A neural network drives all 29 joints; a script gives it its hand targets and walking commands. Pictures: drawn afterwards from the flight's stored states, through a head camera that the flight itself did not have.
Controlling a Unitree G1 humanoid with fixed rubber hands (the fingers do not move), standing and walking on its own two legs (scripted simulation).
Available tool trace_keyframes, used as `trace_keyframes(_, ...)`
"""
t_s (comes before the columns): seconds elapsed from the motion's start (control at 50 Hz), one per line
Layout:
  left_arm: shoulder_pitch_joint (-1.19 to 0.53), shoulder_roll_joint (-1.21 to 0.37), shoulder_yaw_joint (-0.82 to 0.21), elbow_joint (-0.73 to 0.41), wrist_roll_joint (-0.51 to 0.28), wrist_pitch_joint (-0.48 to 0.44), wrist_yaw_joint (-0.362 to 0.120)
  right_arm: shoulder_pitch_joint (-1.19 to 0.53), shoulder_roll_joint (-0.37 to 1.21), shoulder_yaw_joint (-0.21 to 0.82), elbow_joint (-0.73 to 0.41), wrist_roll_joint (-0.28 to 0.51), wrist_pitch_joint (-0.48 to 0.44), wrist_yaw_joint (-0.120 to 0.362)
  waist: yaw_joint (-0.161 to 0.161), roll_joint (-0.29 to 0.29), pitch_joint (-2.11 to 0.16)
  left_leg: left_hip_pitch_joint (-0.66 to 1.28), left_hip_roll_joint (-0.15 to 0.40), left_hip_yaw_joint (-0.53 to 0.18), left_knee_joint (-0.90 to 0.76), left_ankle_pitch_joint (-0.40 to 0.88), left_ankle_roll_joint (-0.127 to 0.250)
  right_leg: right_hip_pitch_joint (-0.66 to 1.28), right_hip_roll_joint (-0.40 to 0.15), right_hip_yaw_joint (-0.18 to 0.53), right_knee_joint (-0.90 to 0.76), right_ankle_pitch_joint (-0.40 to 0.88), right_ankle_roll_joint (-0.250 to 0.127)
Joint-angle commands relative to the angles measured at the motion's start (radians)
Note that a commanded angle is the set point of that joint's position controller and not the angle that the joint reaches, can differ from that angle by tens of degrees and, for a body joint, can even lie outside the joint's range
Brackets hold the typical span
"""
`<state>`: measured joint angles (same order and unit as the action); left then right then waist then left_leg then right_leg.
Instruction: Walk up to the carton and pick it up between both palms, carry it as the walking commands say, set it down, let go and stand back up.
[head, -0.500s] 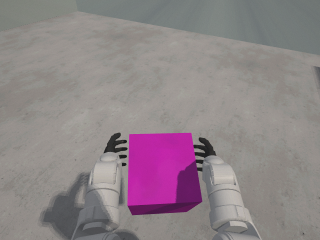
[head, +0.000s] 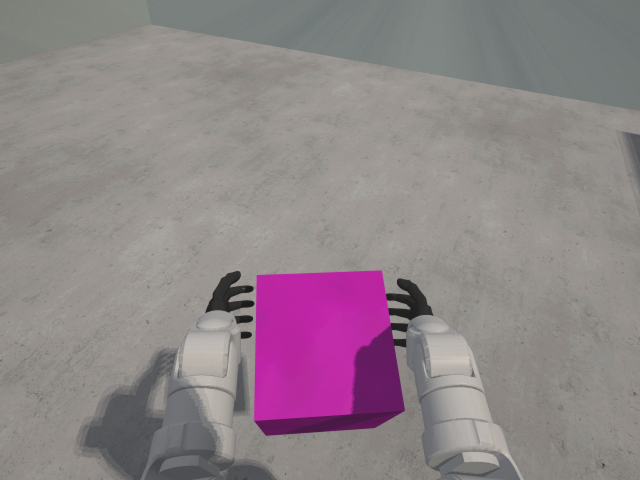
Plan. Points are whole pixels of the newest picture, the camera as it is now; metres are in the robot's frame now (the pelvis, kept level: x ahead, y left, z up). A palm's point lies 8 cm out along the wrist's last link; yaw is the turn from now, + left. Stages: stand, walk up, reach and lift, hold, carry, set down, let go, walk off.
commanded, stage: reach and lift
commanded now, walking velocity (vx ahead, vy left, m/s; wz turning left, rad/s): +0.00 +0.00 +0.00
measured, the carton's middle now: (320, 357) +0.32 +0.00 -0.04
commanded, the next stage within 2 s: hold in 0.30 s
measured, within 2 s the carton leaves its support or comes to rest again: neither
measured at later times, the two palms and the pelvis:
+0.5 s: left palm (218, 326) +0.30 +0.14 +0.06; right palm (420, 333) +0.29 -0.13 +0.05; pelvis +0.00 +0.00 +0.00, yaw +0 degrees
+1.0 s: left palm (218, 325) +0.30 +0.14 +0.06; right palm (420, 330) +0.30 -0.13 +0.06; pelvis +0.00 +0.00 +0.00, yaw +0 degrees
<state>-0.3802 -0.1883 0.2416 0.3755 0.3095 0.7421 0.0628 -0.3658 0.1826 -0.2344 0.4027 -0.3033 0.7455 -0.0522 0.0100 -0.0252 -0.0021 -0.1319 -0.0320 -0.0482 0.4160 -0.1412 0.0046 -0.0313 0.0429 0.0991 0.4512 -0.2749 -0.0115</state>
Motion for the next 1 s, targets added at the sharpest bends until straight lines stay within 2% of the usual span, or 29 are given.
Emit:
trace_keyframes(0.0, -0.417, -1.065, -0.482, 0.021, -0.274, -0.017, -0.268, -0.592, 0.986, 0.472, -0.091, 0.282, -0.075, 0.257, -0.001, 0.012, -0.224, 0.284, -0.026, -0.036, -0.010, 0.096, -0.004, -0.222, 0.008, 0.025, -0.126, 0.092, -0.017)
trace_keyframes(0.9, -0.367, -1.087, -0.518, -0.010, -0.290, -0.005, -0.271, -0.552, 0.985, 0.510, -0.149, 0.303, -0.064, 0.269, -0.005, 0.018, -0.214, 0.293, -0.021, -0.048, -0.015, 0.089, -0.009, -0.229, 0.009, 0.021, -0.127, 0.076, -0.024)
trace_keyframes(0.92, -0.405, -1.054, -0.542, -0.031, -0.305, -0.007, -0.270, -0.578, 0.983, 0.517, -0.207, 0.315, -0.060, 0.262, -0.004, 0.101, -0.170, -0.073, 0.170, -0.148, -0.084, -0.125, 0.026, -0.216, -0.082, -0.018, -0.023, -0.152, -0.012)
trace_keyframes(0.94, -0.385, -1.051, -0.535, 0.004, -0.301, -0.006, -0.269, -0.574, 0.978, 0.511, -0.178, 0.302, -0.052, 0.258, -0.001, 0.121, -0.189, -0.175, 0.190, -0.199, -0.152, -0.436, 0.034, -0.172, -0.078, -0.010, -0.014, -0.237, -0.017)
trace_keyframes(0.96, -0.390, -1.051, -0.546, -0.017, -0.307, -0.010, -0.265, -0.575, 0.970, 0.529, -0.191, 0.303, -0.049, 0.256, -0.002, 0.120, -0.189, -0.255, 0.176, -0.197, -0.172, -0.577, 0.027, -0.162, -0.078, -0.010, -0.033, -0.299, -0.023)
trace_keyframes(0.98, -0.395, -1.060, -0.575, -0.059, -0.324, -0.011, -0.261, -0.582, 0.969, 0.557, -0.224, 0.321, -0.046, 0.254, 0.003, 0.102, -0.206, -0.294, 0.150, -0.162, -0.145, -0.558, 0.011, -0.118, -0.089, 0.003, -0.066, -0.312, -0.031)
